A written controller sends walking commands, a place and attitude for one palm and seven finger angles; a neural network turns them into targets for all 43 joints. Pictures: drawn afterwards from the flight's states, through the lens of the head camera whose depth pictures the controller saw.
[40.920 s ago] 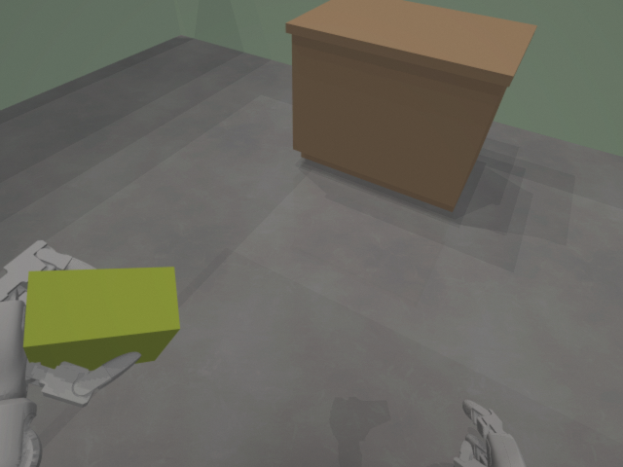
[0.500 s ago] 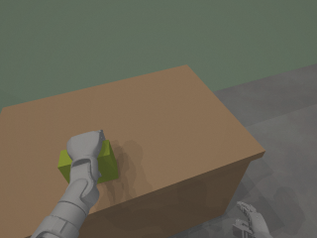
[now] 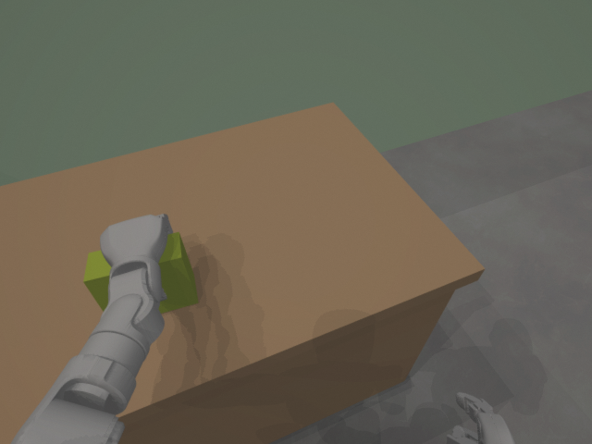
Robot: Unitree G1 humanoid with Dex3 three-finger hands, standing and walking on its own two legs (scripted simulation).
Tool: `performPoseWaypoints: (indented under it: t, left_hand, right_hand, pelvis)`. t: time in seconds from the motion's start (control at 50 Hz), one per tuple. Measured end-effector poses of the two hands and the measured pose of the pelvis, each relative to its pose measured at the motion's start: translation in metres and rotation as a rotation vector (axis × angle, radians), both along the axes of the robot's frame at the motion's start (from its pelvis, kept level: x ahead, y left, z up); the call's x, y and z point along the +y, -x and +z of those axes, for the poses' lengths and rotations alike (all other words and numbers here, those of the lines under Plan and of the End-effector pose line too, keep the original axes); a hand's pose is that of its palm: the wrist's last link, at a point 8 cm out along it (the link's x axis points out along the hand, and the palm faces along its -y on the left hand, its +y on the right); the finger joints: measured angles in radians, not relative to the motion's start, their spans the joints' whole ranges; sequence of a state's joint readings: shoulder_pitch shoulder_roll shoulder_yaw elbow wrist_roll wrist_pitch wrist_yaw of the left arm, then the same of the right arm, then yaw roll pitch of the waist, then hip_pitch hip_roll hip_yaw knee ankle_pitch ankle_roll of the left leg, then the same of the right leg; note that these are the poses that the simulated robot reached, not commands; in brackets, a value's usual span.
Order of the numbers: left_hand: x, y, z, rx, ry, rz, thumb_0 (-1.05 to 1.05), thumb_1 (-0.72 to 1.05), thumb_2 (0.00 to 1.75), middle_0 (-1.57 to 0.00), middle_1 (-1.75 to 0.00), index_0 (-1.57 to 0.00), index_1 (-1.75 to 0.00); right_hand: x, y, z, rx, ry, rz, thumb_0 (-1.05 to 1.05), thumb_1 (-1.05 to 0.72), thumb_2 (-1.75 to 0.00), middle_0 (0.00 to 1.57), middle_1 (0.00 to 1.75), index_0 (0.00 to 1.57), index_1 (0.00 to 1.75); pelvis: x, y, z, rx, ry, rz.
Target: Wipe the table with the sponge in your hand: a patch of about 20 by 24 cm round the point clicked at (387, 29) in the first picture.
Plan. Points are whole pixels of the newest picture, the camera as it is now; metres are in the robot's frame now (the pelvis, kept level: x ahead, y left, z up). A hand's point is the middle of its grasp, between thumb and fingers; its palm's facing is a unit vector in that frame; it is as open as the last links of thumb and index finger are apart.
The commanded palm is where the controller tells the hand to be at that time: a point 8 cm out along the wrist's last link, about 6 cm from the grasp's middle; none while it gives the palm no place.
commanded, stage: wipe forward along the middle lane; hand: left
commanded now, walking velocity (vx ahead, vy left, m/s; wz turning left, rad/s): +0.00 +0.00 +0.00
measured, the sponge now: (149, 286) +0.35 +0.27 -0.01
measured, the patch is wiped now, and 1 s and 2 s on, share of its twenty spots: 0.95 0.95 0.95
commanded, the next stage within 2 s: slide back across to the first lane in 0.74 s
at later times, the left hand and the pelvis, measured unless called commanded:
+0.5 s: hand (143, 240) +0.40 +0.29 +0.03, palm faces -0.09 -0.03 -1.00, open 10.2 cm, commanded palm +0.38 +0.28 +0.07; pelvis +0.00 +0.02 +0.00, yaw +0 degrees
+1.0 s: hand (141, 222) +0.44 +0.31 +0.03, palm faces -0.11 -0.04 -0.99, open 10.2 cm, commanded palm +0.41 +0.31 +0.09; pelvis +0.01 +0.03 +0.00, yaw -1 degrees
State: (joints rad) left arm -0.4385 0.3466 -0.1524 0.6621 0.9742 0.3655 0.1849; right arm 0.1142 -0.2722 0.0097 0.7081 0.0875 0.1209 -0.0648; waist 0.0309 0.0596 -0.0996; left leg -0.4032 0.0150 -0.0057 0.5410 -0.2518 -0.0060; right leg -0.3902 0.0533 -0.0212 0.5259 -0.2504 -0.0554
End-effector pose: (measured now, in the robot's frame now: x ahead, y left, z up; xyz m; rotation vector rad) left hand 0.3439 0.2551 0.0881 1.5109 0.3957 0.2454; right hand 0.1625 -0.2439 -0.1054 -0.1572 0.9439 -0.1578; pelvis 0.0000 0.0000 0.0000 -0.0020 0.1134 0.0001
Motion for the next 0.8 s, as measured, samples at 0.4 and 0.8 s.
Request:
performPoseWaypoints:
  t: [0.4, 0.8]
  left_hand:
    - [0.022, -0.037, 0.000, 0.011, -0.014, -0.017, 0.01, -0.53, 1.07, -0.72, -1.34, -0.74, -1.31]
    - [0.037, -0.076, 0.002, 0.016, -0.045, -0.007, 0.01, -0.53, 1.07, -0.72, -1.34, -0.74, -1.31]
  right_hand:
    - [0.007, 0.028, -0.009, 0.099, 0.019, -0.035, 0.01, -0.90, -0.90, 0.20, 0.30, 0.20, 0.30]
    - [0.015, 0.067, -0.019, 0.198, 0.025, -0.077, 0.00, -0.90, -0.90, 0.20, 0.30, 0.20, 0.30]
  pelvis:
    - [0.014, -0.002, -0.002, 0.051, 0.012, 0.004]
    - [0.026, -0.001, -0.006, 0.107, 0.021, 0.001]
